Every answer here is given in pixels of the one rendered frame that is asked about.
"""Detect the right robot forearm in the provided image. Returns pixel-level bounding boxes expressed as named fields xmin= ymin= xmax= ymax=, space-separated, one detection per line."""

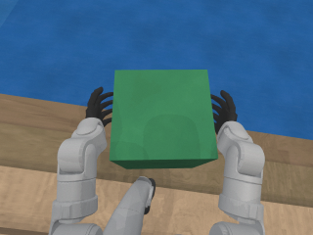
xmin=216 ymin=120 xmax=265 ymax=235

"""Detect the left robot forearm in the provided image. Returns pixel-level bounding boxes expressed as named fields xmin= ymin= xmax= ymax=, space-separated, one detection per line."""
xmin=48 ymin=117 xmax=108 ymax=235

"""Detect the right robot hand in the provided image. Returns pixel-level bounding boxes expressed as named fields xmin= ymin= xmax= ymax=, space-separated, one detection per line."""
xmin=210 ymin=90 xmax=238 ymax=135

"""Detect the robot left shin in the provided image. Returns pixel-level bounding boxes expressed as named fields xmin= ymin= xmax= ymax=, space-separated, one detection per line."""
xmin=136 ymin=176 xmax=152 ymax=184

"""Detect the left robot foot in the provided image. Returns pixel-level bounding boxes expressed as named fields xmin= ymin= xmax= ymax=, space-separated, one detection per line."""
xmin=144 ymin=178 xmax=156 ymax=215

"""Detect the carton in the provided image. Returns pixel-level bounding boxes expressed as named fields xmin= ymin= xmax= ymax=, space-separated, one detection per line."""
xmin=109 ymin=70 xmax=219 ymax=169

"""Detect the left robot hand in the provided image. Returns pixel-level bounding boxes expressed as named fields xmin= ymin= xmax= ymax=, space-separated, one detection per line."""
xmin=85 ymin=86 xmax=113 ymax=127

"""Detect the right robot upper arm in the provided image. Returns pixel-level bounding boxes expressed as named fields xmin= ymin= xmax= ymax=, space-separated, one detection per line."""
xmin=208 ymin=221 xmax=260 ymax=235

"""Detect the left robot upper arm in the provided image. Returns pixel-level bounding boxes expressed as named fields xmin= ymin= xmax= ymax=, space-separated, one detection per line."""
xmin=53 ymin=223 xmax=103 ymax=235

